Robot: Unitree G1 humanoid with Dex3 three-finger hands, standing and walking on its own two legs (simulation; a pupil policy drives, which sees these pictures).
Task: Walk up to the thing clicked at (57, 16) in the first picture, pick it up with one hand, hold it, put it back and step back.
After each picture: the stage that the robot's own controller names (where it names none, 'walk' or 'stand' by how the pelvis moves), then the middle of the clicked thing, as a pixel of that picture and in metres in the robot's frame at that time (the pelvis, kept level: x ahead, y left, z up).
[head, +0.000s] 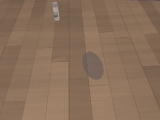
stand; (56, 11) +1.99 +0.40 -0.65
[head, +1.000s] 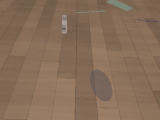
walk; (64, 24) +1.87 +0.20 -0.63
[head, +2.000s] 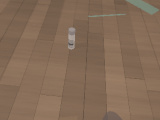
walk; (71, 38) +1.28 +0.09 -0.64
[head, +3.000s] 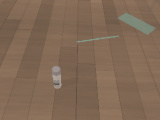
walk; (56, 77) +0.82 +0.19 -0.65
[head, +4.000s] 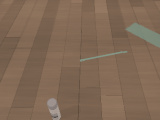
walk; (54, 110) +0.55 +0.23 -0.64
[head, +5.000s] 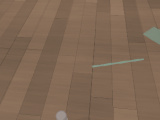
stand; out of the picture +0.43 +0.18 -0.64
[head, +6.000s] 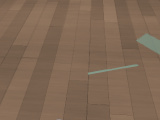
stand; out of the picture +0.41 +0.19 -0.66
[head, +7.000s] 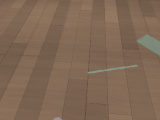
stand; out of the picture +0.42 +0.19 -0.66
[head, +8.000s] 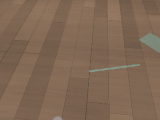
stand; out of the picture +0.41 +0.18 -0.66
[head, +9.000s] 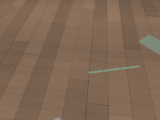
stand; out of the picture +0.41 +0.18 -0.66
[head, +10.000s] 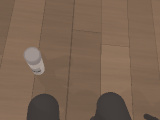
go down; (35, 62) +0.47 +0.20 -0.36
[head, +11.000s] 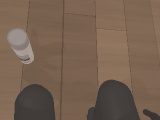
go down; (23, 49) +0.49 +0.22 -0.27
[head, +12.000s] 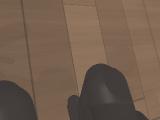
close in; out of the picture +0.48 +0.26 -0.17
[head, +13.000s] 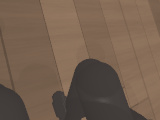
close; out of the picture +0.47 +0.28 -0.16
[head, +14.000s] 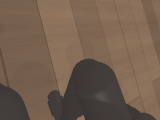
lift; out of the picture +0.45 +0.28 -0.17
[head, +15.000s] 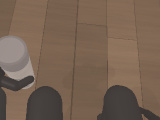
lift; (19, 68) +0.35 +0.21 -0.03
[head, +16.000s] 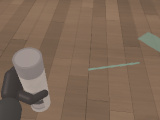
hold; (35, 84) +0.32 +0.16 +0.08
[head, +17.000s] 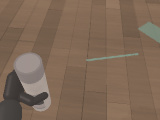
hold; (36, 86) +0.32 +0.17 +0.04
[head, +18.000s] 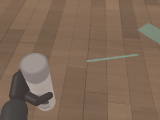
hold; (41, 86) +0.32 +0.15 +0.04
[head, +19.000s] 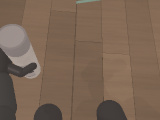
crouch; (23, 57) +0.42 +0.18 -0.04
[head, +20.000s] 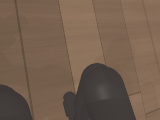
lower; out of the picture +0.48 +0.27 -0.14
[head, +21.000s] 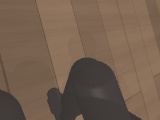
lower; out of the picture +0.47 +0.30 -0.17
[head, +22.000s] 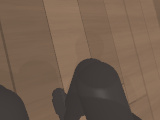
lower; out of the picture +0.47 +0.30 -0.17
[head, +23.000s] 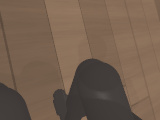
lower; out of the picture +0.46 +0.29 -0.17
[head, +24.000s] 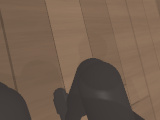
lower; out of the picture +0.46 +0.30 -0.17
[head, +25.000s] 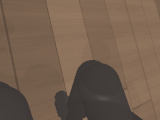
open; out of the picture +0.46 +0.27 -0.17
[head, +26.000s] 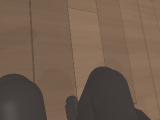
stand; out of the picture +0.46 +0.26 -0.19
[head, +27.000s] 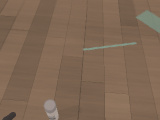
stand; (51, 111) +0.42 +0.18 -0.55
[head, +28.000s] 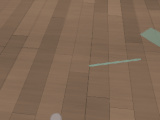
stand; out of the picture +0.42 +0.18 -0.60
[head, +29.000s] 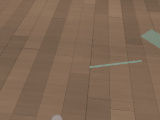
stand; out of the picture +0.41 +0.17 -0.60
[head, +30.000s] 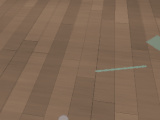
stand; out of the picture +0.44 +0.16 -0.65
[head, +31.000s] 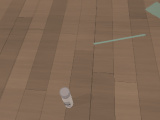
walk; (66, 98) +0.51 +0.19 -0.64
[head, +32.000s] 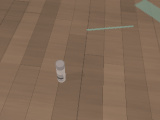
walk; (60, 71) +0.74 +0.15 -0.63
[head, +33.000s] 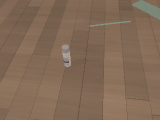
stand; (66, 56) +1.03 +0.21 -0.63
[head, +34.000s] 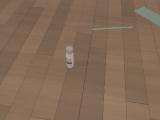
stand; (69, 57) +1.06 +0.15 -0.65
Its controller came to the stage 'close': yes
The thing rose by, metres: 0.69
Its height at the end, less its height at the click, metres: +0.00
